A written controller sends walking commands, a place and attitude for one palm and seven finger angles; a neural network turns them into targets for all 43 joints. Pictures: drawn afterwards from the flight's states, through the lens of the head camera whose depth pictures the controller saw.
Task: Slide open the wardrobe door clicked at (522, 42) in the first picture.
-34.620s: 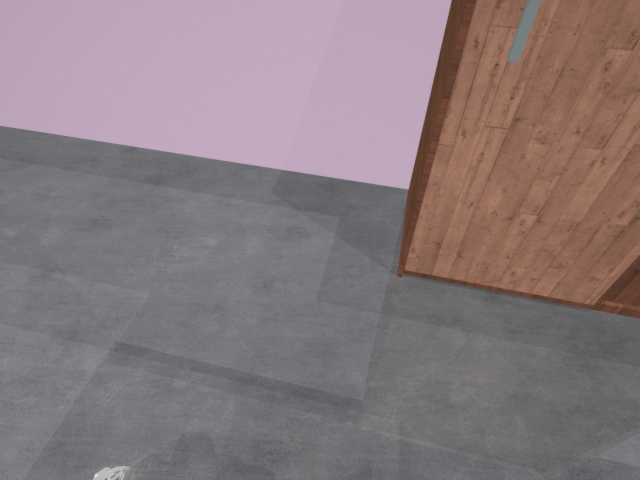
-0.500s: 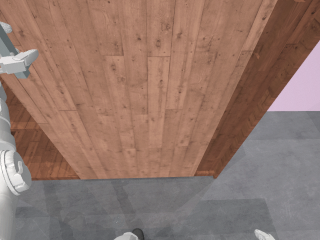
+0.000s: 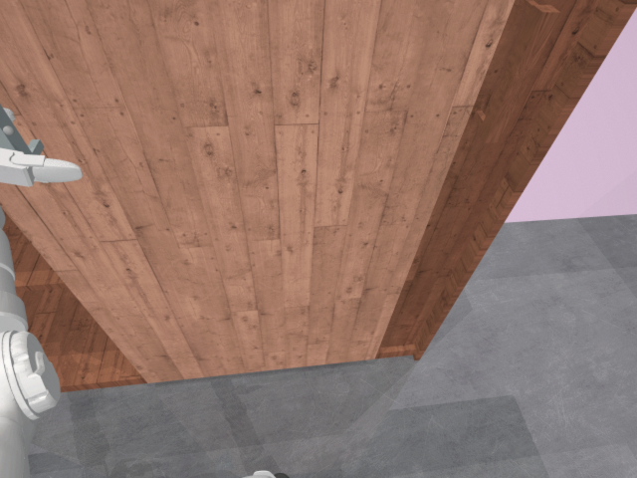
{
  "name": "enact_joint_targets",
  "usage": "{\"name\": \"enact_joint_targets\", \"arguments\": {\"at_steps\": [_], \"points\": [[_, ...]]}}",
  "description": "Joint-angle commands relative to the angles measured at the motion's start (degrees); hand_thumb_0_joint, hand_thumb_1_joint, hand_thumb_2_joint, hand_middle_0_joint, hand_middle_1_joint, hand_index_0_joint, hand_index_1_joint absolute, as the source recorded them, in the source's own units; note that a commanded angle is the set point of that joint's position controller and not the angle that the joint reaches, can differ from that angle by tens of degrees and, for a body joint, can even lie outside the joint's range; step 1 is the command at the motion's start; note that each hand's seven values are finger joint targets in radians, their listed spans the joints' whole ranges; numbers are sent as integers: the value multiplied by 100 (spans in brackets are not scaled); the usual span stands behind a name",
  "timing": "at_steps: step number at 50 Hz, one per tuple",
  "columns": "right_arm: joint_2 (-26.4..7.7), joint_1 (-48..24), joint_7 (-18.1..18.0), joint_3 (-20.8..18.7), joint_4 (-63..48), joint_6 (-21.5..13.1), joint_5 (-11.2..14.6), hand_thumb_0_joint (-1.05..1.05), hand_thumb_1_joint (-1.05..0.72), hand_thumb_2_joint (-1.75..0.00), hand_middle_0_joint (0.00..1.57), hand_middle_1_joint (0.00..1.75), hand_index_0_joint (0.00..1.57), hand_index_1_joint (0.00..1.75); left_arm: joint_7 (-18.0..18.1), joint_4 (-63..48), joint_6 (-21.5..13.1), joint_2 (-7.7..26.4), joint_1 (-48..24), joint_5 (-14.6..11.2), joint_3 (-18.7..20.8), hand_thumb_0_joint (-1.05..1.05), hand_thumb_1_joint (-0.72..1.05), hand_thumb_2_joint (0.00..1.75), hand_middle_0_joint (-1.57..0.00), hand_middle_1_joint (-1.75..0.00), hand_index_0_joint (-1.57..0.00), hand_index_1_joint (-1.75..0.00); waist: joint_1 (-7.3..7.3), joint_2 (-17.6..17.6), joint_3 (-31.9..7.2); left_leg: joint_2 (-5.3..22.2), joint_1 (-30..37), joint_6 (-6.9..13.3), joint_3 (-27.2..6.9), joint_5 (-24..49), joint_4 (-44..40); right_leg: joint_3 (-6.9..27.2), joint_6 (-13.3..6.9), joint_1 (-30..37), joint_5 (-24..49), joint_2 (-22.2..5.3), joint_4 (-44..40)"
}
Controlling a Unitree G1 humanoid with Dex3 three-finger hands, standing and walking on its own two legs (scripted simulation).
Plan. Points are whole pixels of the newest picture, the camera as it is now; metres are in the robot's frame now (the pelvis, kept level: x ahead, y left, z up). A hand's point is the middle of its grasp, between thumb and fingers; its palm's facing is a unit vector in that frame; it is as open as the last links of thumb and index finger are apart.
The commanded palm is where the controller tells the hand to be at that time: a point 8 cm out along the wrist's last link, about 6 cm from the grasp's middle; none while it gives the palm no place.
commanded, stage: slip the hand off the handle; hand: left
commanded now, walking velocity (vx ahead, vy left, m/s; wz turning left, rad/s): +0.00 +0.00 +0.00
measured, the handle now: out of the picture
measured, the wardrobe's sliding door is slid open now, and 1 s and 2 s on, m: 0.53 0.53 0.53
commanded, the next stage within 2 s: draw the hand back to the body in 1.34 s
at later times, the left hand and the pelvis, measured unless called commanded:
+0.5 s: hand out of the picture +0.42 +0.43 +0.21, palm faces +0.59 -0.78 -0.20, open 14.5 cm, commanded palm +0.37 +0.45 +0.22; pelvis +0.04 -0.01 +0.00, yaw +1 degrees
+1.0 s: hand out of the picture +0.33 +0.42 +0.22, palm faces +0.64 -0.74 -0.20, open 14.6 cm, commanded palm +0.28 +0.45 +0.22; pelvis +0.03 -0.02 +0.00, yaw +1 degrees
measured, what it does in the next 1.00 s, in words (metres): stands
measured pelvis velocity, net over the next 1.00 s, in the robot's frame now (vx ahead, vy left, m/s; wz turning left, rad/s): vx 0.03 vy -0.02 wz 0.01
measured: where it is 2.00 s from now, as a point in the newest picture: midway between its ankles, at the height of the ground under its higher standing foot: outside the picture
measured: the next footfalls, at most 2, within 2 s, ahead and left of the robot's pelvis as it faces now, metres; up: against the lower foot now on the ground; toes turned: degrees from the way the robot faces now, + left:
none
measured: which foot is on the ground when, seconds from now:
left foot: down 0.00-1.00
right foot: down 0.00-1.00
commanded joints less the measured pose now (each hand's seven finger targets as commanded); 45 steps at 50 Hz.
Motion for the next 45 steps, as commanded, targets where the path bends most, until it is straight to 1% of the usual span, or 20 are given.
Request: {"name": "enact_joint_targets", "arguments": {"at_steps": [1, 2, 4, 7, 9, 10, 12, 14, 15, 18, 22, 25, 28, 30, 34, 37, 39, 40, 43, 45], "points": [[-1038, -64, -142, -381, -704, -226, -30, 0, -90, -90, 20, 30, 20, 30, 172, -1355, -193, 2512, -2564, 77, 462, 0, -55, 20, -25, -115, -25, -115, 176, 685, -1469, 245, 2228, -140, -858, -1571, -626, 80, -117, -1113, -34, -49, -718], [-1029, -64, -146, -389, -732, -226, -28, 0, -90, -90, 20, 30, 20, 30, 121, -1413, -183, 2441, -2500, 36, 450, 0, -55, 20, -25, -115, -25, -115, 163, 597, -1524, 244, 2303, -135, -870, -1514, -601, 71, -108, -1131, 2, -38, -722], [-1039, -38, -193, -378, -752, -179, -15, 0, -90, -90, 20, 30, 20, 30, 43, -1247, -161, 2605, -2260, -36, 636, 0, -55, 20, -25, -115, -25, -115, 225, 437, -1435, 257, 2180, -113, -832, -1407, -568, 96, -110, -984, 81, -72, -791], [-1046, -17, -177, -375, -771, -170, -23, 0, -90, -90, 20, 30, 20, 30, -98, -1257, -140, 2613, -2484, 8, 540, 0, -55, 20, -25, -115, -25, -115, 133, 559, -1533, 232, 2324, -113, -838, -1226, -501, 92, -93, -1151, 139, -39, -756], [-1061, 80, -193, -387, -806, -127, -21, 0, -90, -90, 20, 30, 20, 30, -212, -1175, -155, 2749, -2138, 22, 624, 0, -55, 20, -25, -115, -25, -115, 196, 530, -1640, 234, 2373, -78, -780, -711, -375, 109, -116, -1005, 421, -53, -764], [-1078, 83, -188, -385, -800, -97, -12, 0, -90, -90, 20, 30, 20, 30, -286, -1168, -152, 2852, -2185, 36, 670, 0, -55, 20, -25, -115, -25, -115, 140, 615, -1662, 228, 2437, -71, -759, -503, -328, 124, -106, -1088, 513, -27, -754], [-1078, 171, -186, -404, -774, -41, 2, 0, -90, -90, 20, 30, 20, 30, -482, -1093, -155, 2851, -2205, 12, 629, 0, -55, 20, -25, -115, -25, -115, 115, 675, -1691, 229, 2531, -88, -761, -264, -258, 101, -111, -1177, 624, -4, -730], [-1048, 207, -202, -410, -813, -8, 23, 0, -90, -90, 20, 30, 20, 30, -683, -1258, -228, 2548, -2250, -101, 338, 0, -55, 20, -25, -115, -25, -115, 45, 798, -1747, 230, 2725, -71, -744, 2, -169, 101, -114, -1218, 821, -7, -757], [-1098, 237, -202, -428, -754, 3, 26, 0, -90, -90, 20, 30, 20, 30, -757, -1182, -230, 2806, -2221, -129, 560, 0, -55, 20, -25, -115, -25, -115, 86, 870, -1816, 220, 2774, -85, -775, 85, -159, 117, -118, -1259, 838, 27, -761], [-1105, 290, -224, -422, -712, 71, 54, 0, -90, -90, 20, 30, 20, 30, -992, -975, -262, 2880, -2172, -231, 609, 0, -55, 20, -25, -115, -25, -115, 45, 854, -1689, 198, 2730, -83, -781, 156, -123, 108, -117, -1377, 851, 43, -771], [-1152, 425, -246, -435, -659, 181, 53, 0, -90, -90, 20, 30, 20, 30, -1232, -611, -321, 3432, -2190, -277, 1014, 0, -55, 20, -25, -115, -25, -115, 80, 763, -1731, 152, 2498, -44, -693, 495, 15, 116, -104, -1297, 1061, 42, -742], [-1191, 493, -235, -446, -686, 245, 0, 0, -90, -90, 20, 30, 20, 30, -1286, -690, -475, 3835, -2338, -164, 1203, 0, -55, 20, -25, -115, -25, -115, 114, 1104, -2065, 138, 2613, -42, -680, 766, 125, 132, -111, -1331, 1180, 49, -672], [-1148, 502, -171, -501, -806, 327, 3, 0, -90, -90, 20, 30, 20, 30, -1359, -812, -509, 3595, -1480, -191, 1256, 0, -55, 20, -25, -115, -25, -115, 276, 1125, -2237, 164, 2793, -85, -724, 1081, 160, 52, -137, -1346, 1217, 103, -582], [-1133, 404, -152, -518, -918, 338, 26, 0, -90, -90, 20, 30, 20, 30, -1409, -1350, -546, 3501, -999, -411, 1378, 0, -55, 20, -25, -115, -25, -115, 388, 1101, -2484, 140, 2912, -53, -632, 1463, 235, 94, -123, -1090, 1560, 115, -572], [-1082, 227, -160, -521, -1056, 364, 106, 0, -90, -90, 20, 30, 20, 30, -1525, -1773, -430, 3379, -89, -854, 1754, 0, -55, 20, -25, -115, -25, -115, 523, 628, -2241, 117, 2584, -1, -533, 1403, 182, 100, -72, -728, 1723, 106, -609], [-1084, 42, -151, -507, -1120, 326, 149, 0, -90, -90, 20, 30, 20, 30, -1532, -2083, -154, 3423, 159, -975, 1981, 0, -55, 20, -25, -115, -25, -115, 556, 542, -1985, 102, 2373, 5, -509, 1152, 93, 102, -19, -744, 1651, 94, -599], [-1039, -73, -169, -500, -1242, 277, 174, 0, -90, -90, 20, 30, 20, 30, -1477, -2458, -14, 3527, 382, -973, 2095, 0, -55, 20, -25, -115, -25, -115, 652, 740, -1973, 82, 2321, 9, -455, 1104, 89, 144, -41, -596, 1628, 46, -618], [-1035, -143, -160, -489, -1271, 249, 157, 0, -90, -90, 20, 30, 20, 30, -1424, -2749, 37, 3652, 417, -922, 2221, 0, -55, 20, -25, -115, -25, -115, 661, 875, -2004, 83, 2352, 4, -461, 1092, 69, 145, -37, -608, 1616, 54, -582], [-954, -292, -170, -444, -1345, 197, 173, 0, -90, -90, 20, 30, 20, 30, -1333, -2943, 217, 3188, 847, -899, 1955, 0, -55, 20, -25, -115, -25, -115, 581, 802, -1633, 109, 2313, -14, -510, 674, -44, 107, -25, -823, 1195, 63, -659], [-965, -328, -237, -429, -1285, 148, 185, 0, -90, -90, 20, 30, 20, 30, -1331, -3066, 205, 3246, 561, -934, 1963, 0, -55, 20, -25, -115, -25, -115, 502, 751, -1503, 111, 2240, -11, -526, 418, -75, 146, -19, -826, 1080, 61, -744]]}}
